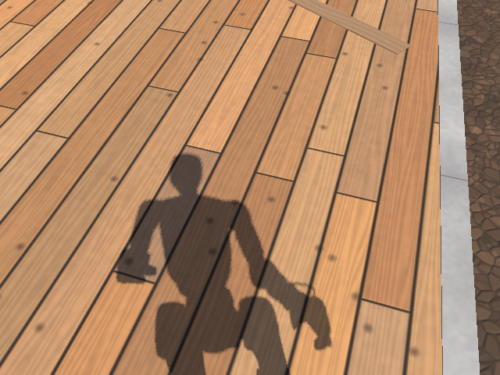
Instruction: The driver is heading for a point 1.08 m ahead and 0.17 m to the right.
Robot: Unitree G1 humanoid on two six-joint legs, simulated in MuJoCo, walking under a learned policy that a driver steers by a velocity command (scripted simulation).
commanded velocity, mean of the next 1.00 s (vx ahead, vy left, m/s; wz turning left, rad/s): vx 0.50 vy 0.00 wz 0.04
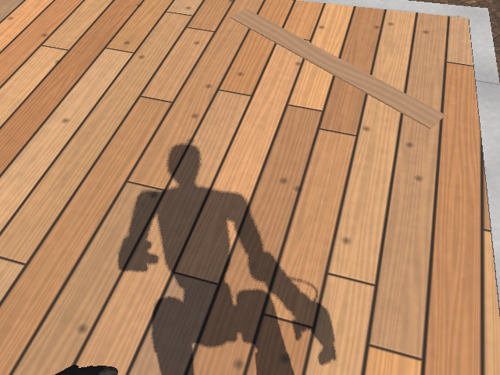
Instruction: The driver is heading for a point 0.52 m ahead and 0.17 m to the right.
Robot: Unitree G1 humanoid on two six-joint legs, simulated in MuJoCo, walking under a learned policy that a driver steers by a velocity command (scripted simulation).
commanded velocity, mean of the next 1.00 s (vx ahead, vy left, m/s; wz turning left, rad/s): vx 0.25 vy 0.00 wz -0.27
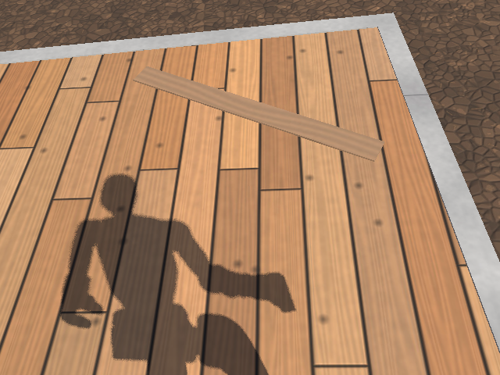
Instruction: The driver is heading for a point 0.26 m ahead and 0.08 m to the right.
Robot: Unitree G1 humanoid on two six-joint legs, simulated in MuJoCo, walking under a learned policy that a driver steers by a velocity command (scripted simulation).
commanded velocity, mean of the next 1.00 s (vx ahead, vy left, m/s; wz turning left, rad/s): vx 0.10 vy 0.00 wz -0.24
